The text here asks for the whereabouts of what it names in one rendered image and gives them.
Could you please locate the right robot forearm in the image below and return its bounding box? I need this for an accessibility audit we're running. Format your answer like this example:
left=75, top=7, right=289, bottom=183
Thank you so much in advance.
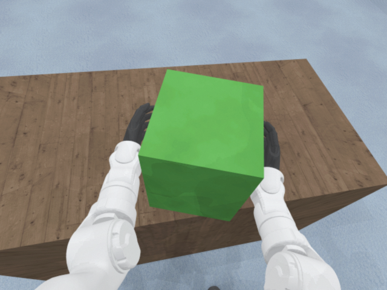
left=250, top=167, right=325, bottom=264

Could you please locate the robot left upper arm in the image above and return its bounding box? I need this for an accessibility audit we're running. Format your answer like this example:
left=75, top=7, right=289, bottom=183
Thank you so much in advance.
left=35, top=219, right=140, bottom=290

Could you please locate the robot right upper arm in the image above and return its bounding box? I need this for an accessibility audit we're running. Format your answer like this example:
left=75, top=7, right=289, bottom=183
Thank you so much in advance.
left=264, top=251, right=341, bottom=290

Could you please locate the right robot hand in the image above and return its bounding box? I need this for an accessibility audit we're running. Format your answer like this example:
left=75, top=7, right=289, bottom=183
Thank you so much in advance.
left=264, top=121, right=280, bottom=170

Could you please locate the left robot forearm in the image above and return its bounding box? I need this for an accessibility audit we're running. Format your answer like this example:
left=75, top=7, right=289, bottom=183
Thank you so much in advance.
left=67, top=141, right=141, bottom=270

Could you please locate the carton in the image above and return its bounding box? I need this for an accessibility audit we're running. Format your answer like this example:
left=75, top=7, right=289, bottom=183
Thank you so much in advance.
left=138, top=69, right=264, bottom=221

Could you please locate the left robot hand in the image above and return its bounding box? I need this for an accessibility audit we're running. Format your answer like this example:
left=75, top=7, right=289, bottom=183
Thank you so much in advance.
left=123, top=103, right=154, bottom=145

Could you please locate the pedestal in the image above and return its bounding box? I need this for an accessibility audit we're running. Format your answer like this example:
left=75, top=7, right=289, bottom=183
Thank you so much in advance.
left=0, top=59, right=387, bottom=281

